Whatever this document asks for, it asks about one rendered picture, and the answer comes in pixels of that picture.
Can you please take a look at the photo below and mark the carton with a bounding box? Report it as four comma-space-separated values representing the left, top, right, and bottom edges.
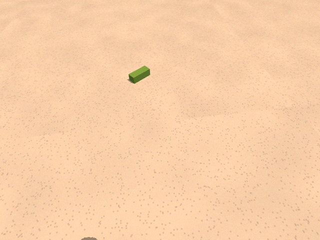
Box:
128, 66, 150, 84

